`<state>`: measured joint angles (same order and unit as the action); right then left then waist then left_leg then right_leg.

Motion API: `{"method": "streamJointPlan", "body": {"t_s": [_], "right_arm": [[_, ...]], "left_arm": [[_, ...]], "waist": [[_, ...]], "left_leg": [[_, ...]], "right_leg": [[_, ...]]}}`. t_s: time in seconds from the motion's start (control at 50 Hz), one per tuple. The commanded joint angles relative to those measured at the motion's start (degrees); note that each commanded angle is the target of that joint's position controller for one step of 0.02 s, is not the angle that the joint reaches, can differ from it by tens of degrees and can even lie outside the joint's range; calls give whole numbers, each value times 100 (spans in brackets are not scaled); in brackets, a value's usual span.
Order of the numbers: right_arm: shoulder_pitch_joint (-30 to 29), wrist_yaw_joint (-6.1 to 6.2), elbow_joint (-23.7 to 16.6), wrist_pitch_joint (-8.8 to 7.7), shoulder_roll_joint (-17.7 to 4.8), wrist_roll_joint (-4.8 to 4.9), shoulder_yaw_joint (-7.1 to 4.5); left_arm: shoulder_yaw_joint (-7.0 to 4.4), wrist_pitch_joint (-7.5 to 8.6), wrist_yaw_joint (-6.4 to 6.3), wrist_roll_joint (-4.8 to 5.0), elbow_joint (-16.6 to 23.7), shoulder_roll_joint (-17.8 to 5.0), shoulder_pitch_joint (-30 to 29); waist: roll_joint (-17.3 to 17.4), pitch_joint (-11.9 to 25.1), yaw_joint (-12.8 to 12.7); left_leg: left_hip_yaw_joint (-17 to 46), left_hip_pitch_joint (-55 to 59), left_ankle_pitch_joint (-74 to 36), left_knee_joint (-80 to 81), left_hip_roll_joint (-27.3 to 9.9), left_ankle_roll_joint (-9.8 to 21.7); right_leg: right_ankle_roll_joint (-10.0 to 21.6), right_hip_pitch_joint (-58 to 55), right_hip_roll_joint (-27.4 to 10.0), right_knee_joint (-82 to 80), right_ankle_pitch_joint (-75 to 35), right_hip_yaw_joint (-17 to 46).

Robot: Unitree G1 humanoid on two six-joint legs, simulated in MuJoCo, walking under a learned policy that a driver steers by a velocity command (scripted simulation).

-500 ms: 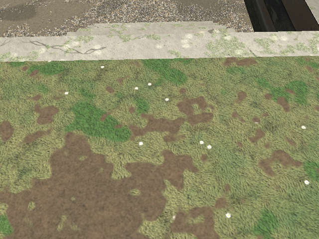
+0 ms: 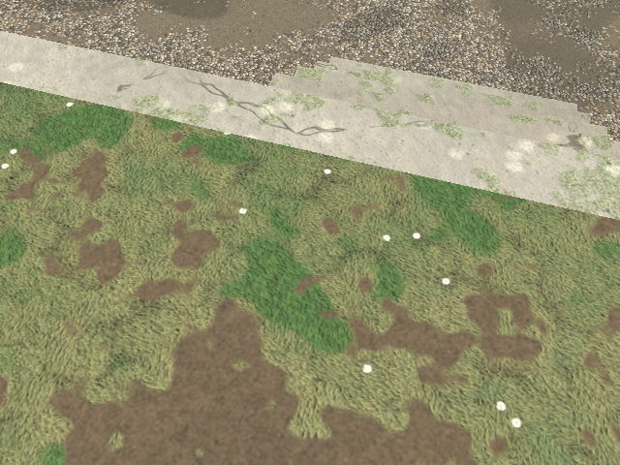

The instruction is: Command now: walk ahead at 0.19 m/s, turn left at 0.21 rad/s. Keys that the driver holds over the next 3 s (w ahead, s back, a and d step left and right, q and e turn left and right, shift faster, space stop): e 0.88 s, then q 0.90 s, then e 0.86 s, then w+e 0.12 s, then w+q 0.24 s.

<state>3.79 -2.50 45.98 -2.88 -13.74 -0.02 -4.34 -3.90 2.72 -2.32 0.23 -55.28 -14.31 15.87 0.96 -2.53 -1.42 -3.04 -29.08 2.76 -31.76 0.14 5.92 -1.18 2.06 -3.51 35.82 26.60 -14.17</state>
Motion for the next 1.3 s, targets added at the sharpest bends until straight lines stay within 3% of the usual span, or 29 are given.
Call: {"method": "streamJointPlan", "body": {"t_s": [0.02,0.04,0.06,0.08,0.12,0.16,0.22,0.3,0.44,0.5,0.52,0.54,0.56,0.58,0.6,0.62,0.64,0.68,0.76,0.88,0.98,1.0,1.02,1.04,1.06,1.1,1.14,1.24,1.3], "right_arm": [[1592,167,-17,-57,-1330,-170,-241],[1624,135,13,-26,-816,-161,-114],[1157,131,11,-47,-703,-60,-84],[767,135,-1,-78,-538,-25,-13],[309,160,55,-110,-390,-160,46],[149,207,96,-140,-527,-257,5],[159,375,111,-60,-856,-170,-108],[121,556,132,105,-794,-104,-115],[71,618,187,287,-966,-69,-186],[-109,595,189,383,-1044,100,-213],[109,574,299,415,-909,153,-198],[209,522,254,435,-638,22,-150],[-194,515,-99,378,-486,-127,-111],[-703,521,-237,334,-630,-111,-140],[-667,522,-195,329,-777,18,-194],[-428,560,-31,334,-830,33,-229],[-341,596,58,347,-930,-13,-263],[-274,594,66,326,-867,-32,-269],[-415,594,13,269,-680,34,-211],[-460,488,-7,202,-743,60,-188],[121,297,242,109,-627,55,-95],[191,252,295,89,-563,-10,-53],[239,236,332,78,-792,-123,-56],[-71,252,247,86,-1013,-179,-19],[-334,229,247,90,-825,-190,51],[-310,192,235,77,-1023,-61,-17],[-242,214,210,53,-1319,45,-78],[26,369,96,195,-1246,101,-118],[-119,420,-126,308,-1200,136,-132]], "left_arm": [[138,208,192,-44,285,-171,975],[-13,208,245,222,100,-645,639],[-25,164,233,311,266,-658,95],[-30,79,149,212,233,-587,-185],[-89,-174,37,101,123,-591,-42],[-80,-292,-22,85,56,-449,150],[-148,-382,-77,57,223,-608,-128],[-227,-492,-79,76,451,-657,-489],[-205,-453,77,86,698,-507,-642],[-237,-451,206,55,621,-546,-148],[-298,-453,216,1,574,-721,53],[-428,-440,148,-27,633,-1264,156],[-485,-406,112,-91,822,-1794,45],[-454,-261,169,-266,870,-1599,142],[-431,-139,174,-233,931,-1496,-133],[-419,-100,139,-94,1030,-1367,-502],[-348,-114,108,34,1112,-1140,-709],[-292,-154,51,50,1140,-994,-629],[-326,-199,-22,58,1149,-1102,-369],[-378,-303,-14,36,1342,-1289,-612],[-107,-371,-15,-32,1368,-796,-880],[-18,-356,-7,-53,1264,-608,-708],[61,-310,9,-187,1136,-387,-341],[41,-253,48,-280,1060,-436,82],[11,-231,48,-278,1112,-612,-151],[-98,-233,0,-181,1092,-988,-754],[-135,-295,-45,-113,1122,-986,-795],[-169,-220,-45,-67,1102,-721,-717],[-238,-193,-19,-59,1059,-779,-487]], "waist": [[1272,3026,275],[299,2897,544],[256,1966,482],[-129,1431,331],[127,1042,-35],[329,1001,-156],[352,1021,-42],[472,677,97],[553,712,147],[618,807,-192],[347,718,-243],[-941,607,-79],[-1931,453,27],[-1308,805,-279],[-1019,748,-80],[-795,726,99],[-780,715,152],[-762,843,202],[-810,824,70],[-1002,698,0],[-933,939,209],[-741,897,260],[-98,1027,47],[759,893,-460],[1007,760,-425],[729,510,-80],[776,379,-55],[708,569,69],[338,674,2]], "left_leg": [[3805,4995,-5320,212,-2676,2134],[2999,4344,-4633,459,-2291,1826],[2210,3670,-3745,604,-2007,1479],[1791,2827,-3041,863,-1752,1174],[1215,1487,-2413,1298,-1485,935],[895,1177,-2238,1498,-1423,930],[851,1448,-1309,1696,-1622,998],[790,1601,724,2086,-1736,898],[217,2039,180,1746,-1860,727],[-103,1970,-68,1094,-1771,336],[-324,1684,290,520,-1519,-56],[-875,539,1441,-959,-912,-615],[-649,-1083,3543,-2235,-9,-1030],[276,-1159,3600,-3119,40,-942],[525,-1262,3033,-3361,-62,-837],[611,-1275,2550,-3335,-150,-805],[646,-1210,2292,-3263,-196,-821],[632,-908,1878,-3301,-89,-864],[715,-925,1569,-2298,-4,-944],[767,-38,1593,-1132,146,-1039],[456,1382,869,365,-39,-799],[554,1929,-34,1191,-136,-673],[1314,2509,-1104,1285,-749,-472],[1925,2487,-2376,999,-1313,57],[2219,1749,-1516,1165,-1548,589],[1892,1455,-237,1170,-899,193],[2043,1407,-27,1154,-816,144],[2538,1619,-545,870,-841,417],[2368,1200,-499,489,-541,231]], "right_leg": [[-121,2919,523,4439,1720,1531],[-66,2764,211,4350,1277,2195],[-42,3155,32,4009,991,1998],[-70,3057,-200,3513,693,1930],[-139,2105,-327,2842,181,1912],[-196,1797,-247,2340,-26,1787],[-210,2210,-229,2222,-282,1694],[-211,2788,-332,2189,-509,1637],[-93,2275,-120,955,-396,1111],[230,1381,143,-487,-1267,789],[482,970,173,-1187,-1800,1053],[947,334,-872,-1680,-3212,2638],[1946,-68,-1928,-1622,-4893,4207],[2242,132,-1898,-1732,-4516,4254],[1914,115,-1525,-1728,-4240,3733],[1549,143,-1249,-1637,-4011,3357],[1381,233,-1143,-1612,-3996,3181],[1367,337,-965,-1592,-4187,3037],[1353,11,-862,-1560,-3866,3176],[1403,593,-716,-1522,-3153,3615],[1132,799,-611,-992,-3649,3320],[873,966,-404,-966,-3071,3179],[542,1194,4,-565,-2093,2787],[278,1457,496,-343,-431,2366],[82,1113,322,-657,-528,2218],[59,820,406,-712,-1276,2033],[93,940,445,-584,-1327,1919],[108,1172,562,-351,-1242,1694],[258,778,388,-622,-1541,1763]]}}
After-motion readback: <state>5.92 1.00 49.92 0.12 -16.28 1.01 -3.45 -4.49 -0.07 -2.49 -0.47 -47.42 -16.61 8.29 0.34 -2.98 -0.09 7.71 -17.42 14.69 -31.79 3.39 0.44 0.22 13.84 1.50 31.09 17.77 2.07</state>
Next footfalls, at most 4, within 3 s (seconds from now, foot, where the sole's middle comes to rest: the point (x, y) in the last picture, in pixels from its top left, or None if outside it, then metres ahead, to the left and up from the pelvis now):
0.52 right None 0.08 -0.15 -0.75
1.02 left None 0.19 0.05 -0.75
1.66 left None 0.17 0.11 -0.75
2.06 right None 0.15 -0.13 -0.75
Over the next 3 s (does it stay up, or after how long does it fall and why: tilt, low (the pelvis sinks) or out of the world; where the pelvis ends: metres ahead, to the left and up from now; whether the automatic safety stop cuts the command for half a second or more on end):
stays up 0.16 -0.05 0.02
